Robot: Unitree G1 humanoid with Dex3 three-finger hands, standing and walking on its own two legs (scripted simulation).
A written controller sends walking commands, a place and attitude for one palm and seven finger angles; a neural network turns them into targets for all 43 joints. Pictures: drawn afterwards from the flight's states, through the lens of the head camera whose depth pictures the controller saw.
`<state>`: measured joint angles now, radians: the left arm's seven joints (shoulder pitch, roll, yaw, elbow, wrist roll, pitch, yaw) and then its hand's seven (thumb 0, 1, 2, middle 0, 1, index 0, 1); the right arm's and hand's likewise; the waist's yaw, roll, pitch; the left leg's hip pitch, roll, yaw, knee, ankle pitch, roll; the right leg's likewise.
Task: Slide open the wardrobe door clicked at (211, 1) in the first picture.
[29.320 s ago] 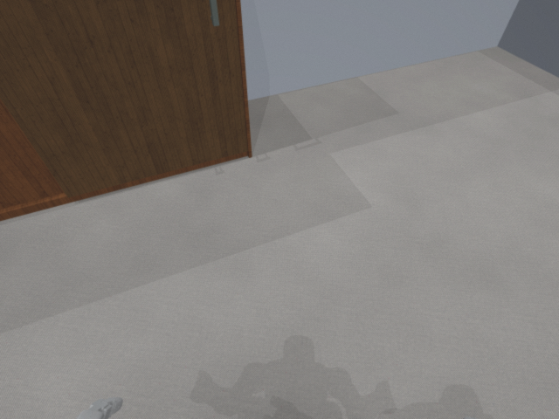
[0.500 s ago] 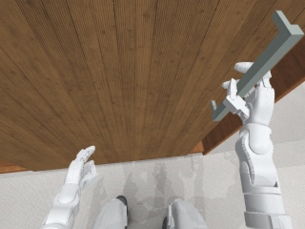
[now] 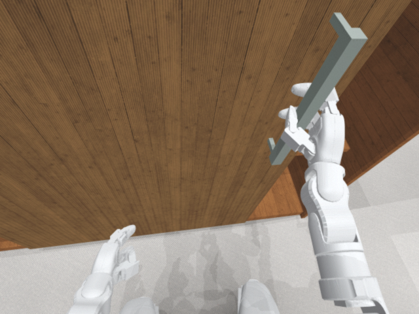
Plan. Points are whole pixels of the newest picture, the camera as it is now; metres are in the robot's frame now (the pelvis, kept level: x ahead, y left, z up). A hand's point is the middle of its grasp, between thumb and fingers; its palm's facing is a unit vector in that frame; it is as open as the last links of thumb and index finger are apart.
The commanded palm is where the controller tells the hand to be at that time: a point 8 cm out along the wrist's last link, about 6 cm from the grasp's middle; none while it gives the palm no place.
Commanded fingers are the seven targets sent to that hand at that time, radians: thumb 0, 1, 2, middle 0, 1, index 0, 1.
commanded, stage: step sideways, sliding the door along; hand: right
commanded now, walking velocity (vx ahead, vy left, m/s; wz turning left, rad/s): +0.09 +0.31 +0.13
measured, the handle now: (299, 106) +0.43 -0.16 +0.14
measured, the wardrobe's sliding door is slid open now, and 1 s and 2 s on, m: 0.30 0.66 0.66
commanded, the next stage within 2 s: stop walking and hold the door there in 1.26 s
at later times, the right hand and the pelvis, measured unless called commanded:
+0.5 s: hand (167, 141) +0.35 +0.07 +0.13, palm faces -0.06 +0.99 -0.13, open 6.1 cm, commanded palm +0.33 +0.06 +0.14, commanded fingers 0.00 -0.90 -0.90 0.45 1.40 0.45 1.40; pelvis -0.02 +0.15 -0.01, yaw +4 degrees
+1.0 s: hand (67, 145) +0.34 +0.21 +0.14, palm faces -0.06 +0.99 -0.13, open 6.1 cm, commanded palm +0.31 +0.21 +0.13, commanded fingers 0.00 -0.90 -0.90 0.45 1.40 0.45 1.40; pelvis -0.06 +0.29 +0.01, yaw +9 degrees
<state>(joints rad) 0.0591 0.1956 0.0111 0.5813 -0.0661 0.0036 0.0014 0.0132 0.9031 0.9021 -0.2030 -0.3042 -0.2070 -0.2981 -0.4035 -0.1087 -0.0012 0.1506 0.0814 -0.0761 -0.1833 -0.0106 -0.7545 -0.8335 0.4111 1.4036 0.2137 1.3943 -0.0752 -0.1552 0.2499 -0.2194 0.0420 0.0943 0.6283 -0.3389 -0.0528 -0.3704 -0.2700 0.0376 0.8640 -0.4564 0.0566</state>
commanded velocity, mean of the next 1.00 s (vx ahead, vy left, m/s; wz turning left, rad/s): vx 0.09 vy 0.30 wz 0.07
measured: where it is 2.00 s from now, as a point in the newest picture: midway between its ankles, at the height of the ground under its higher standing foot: outside the picture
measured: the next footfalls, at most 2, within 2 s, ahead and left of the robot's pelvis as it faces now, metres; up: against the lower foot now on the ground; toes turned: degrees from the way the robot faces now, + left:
right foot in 0.14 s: +0.06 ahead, -0.10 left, +0.00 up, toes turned -8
left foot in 0.48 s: +0.05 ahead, +0.32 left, +0.00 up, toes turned +8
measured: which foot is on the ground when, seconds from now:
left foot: down 0.00-0.14, up 0.16-0.46, down 0.48-0.68, up 0.70-0.98, down 1.00-1.00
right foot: up 0.00-0.12, down 0.14-0.48, up 0.50-0.64, down 0.66-1.00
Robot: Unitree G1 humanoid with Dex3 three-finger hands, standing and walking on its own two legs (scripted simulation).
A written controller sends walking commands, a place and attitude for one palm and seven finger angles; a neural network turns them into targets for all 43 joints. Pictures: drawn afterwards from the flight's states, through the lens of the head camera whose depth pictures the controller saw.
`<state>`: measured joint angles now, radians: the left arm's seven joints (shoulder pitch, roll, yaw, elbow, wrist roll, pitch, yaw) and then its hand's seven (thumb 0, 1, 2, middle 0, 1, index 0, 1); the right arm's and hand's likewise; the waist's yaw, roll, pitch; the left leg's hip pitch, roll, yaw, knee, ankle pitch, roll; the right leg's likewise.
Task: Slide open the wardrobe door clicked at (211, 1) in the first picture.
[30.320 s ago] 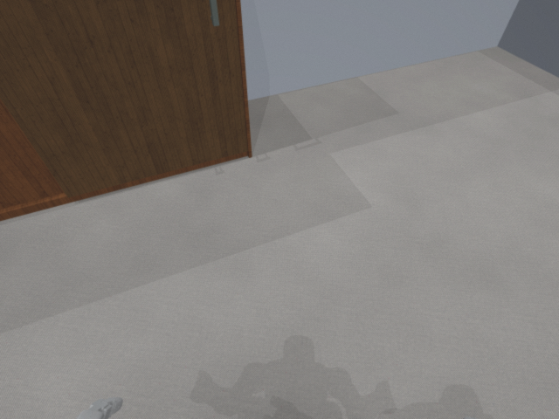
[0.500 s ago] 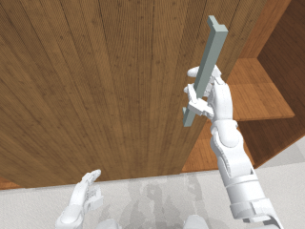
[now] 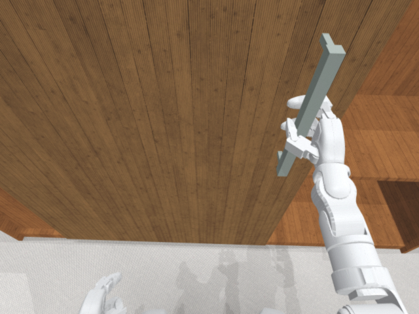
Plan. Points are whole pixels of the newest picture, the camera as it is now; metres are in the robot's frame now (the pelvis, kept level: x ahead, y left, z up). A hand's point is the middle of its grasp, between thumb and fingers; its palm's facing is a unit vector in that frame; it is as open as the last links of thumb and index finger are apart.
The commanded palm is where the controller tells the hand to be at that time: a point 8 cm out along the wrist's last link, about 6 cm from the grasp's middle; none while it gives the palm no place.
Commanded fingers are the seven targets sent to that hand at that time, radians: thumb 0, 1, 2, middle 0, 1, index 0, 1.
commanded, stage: step sideways, sliding the door along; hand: right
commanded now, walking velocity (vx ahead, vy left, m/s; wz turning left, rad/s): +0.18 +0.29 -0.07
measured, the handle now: (299, 119) +0.43 -0.17 +0.13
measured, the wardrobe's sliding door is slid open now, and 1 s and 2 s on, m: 0.66 0.66 0.65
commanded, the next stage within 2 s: stop walking and hold the door there in 0.26 s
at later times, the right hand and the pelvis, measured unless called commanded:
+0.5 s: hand (286, 136) +0.39 -0.14 +0.13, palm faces +0.34 +0.93 -0.13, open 5.9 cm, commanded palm +0.36 -0.16 +0.10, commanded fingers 0.00 -0.90 -0.90 0.45 1.40 0.45 1.40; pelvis +0.01 +0.12 +0.02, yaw -3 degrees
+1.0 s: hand (287, 136) +0.39 -0.14 +0.13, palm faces +0.45 +0.87 -0.21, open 5.9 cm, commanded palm +0.35 -0.17 +0.10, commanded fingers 0.00 -0.90 -0.90 0.45 1.40 0.45 1.40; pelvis +0.02 +0.16 +0.01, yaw +0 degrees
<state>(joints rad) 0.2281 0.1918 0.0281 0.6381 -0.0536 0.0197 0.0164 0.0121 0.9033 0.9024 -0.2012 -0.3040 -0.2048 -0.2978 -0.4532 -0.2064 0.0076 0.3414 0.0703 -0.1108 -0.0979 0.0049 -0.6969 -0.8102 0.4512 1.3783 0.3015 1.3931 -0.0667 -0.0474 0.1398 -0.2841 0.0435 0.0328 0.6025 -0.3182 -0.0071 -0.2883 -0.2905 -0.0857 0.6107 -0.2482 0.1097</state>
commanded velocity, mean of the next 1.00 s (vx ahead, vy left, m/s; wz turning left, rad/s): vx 0.01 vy -0.01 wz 0.01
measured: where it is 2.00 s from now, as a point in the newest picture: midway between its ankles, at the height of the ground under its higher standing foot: outside the picture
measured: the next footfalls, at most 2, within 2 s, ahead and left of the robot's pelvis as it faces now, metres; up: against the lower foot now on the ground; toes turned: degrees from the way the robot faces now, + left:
right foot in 0.24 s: +0.04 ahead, -0.02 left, +0.00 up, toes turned -12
left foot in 0.64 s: +0.16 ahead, +0.31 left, +0.00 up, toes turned +1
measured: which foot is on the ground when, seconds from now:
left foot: down 0.00-0.24, up 0.26-0.62, down 0.64-0.98, up 1.00-1.00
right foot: down 0.00-0.02, up 0.04-0.22, down 0.24-0.64, up 0.66-0.94, down 0.96-1.00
